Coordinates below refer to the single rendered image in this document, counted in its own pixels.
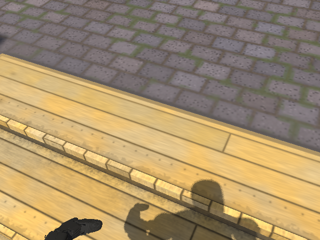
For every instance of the robot left hand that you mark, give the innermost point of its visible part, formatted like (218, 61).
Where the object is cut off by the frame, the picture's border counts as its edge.
(73, 228)

